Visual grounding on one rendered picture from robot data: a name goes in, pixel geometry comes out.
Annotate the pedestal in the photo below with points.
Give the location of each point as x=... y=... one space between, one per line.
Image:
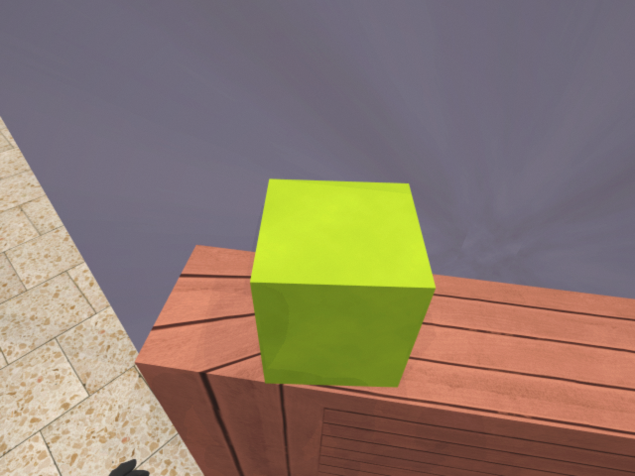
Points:
x=503 y=380

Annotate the carton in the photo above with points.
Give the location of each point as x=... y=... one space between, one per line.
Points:
x=341 y=282

